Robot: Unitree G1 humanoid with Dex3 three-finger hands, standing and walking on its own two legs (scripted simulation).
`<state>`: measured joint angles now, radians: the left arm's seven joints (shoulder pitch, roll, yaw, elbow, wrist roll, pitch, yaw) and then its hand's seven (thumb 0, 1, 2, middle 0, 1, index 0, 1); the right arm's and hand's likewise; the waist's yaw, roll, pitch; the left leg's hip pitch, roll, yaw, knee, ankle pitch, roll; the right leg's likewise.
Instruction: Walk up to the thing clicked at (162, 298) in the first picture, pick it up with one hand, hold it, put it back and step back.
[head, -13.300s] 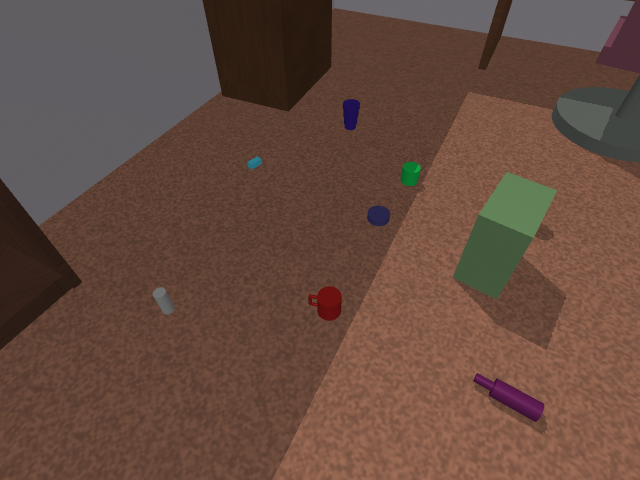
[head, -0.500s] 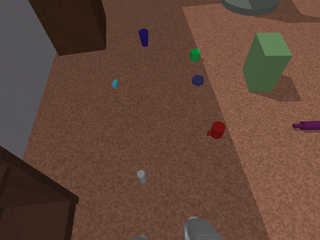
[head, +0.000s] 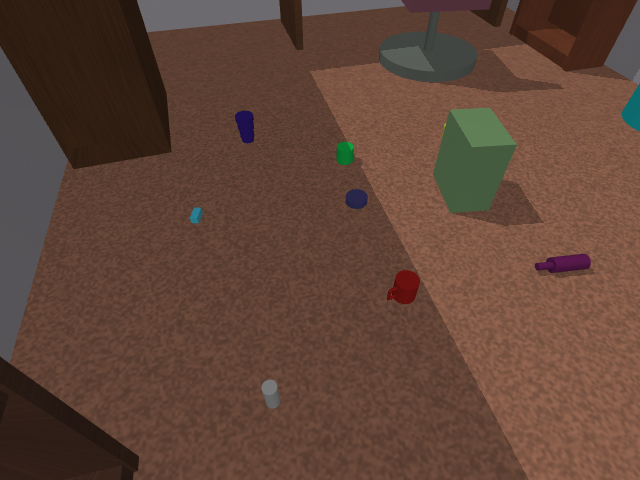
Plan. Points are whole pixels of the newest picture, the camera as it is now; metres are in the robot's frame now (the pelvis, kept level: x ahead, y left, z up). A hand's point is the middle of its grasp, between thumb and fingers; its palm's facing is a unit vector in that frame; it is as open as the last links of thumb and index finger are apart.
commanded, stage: walk up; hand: left
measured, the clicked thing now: (271, 394) +0.49 +0.18 -0.70
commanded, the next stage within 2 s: none
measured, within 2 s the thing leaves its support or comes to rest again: neither
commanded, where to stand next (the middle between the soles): +0.09 -0.04 m, yaw -1 degrees
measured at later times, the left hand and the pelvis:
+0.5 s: hand out of the picture +0.12 +0.22 -0.16, palm faces -0.06 -0.93 -0.37, open 7.4 cm; pelvis +0.03 -0.04 -0.01, yaw -3 degrees
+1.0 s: hand (199, 472) +0.17 +0.18 -0.11, palm faces -0.02 -0.93 -0.36, open 7.4 cm; pelvis +0.03 -0.07 +0.03, yaw -2 degrees
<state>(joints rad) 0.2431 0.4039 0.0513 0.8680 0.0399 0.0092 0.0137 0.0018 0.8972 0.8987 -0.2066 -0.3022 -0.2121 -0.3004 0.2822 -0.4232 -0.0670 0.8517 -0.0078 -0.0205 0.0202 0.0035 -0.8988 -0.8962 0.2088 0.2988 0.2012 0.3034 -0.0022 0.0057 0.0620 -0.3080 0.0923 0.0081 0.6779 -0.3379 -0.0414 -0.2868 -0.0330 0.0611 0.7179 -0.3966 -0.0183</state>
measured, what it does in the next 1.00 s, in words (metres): steps on the spot: right foot, then left foot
